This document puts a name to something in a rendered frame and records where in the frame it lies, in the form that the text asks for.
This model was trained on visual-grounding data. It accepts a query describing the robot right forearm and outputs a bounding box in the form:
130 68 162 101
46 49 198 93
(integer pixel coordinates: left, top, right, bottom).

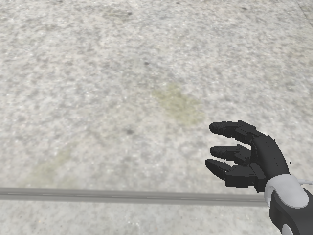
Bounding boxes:
264 174 313 235

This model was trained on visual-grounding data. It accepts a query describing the robot right hand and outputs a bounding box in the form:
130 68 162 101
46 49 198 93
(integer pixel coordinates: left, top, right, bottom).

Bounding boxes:
205 120 291 193

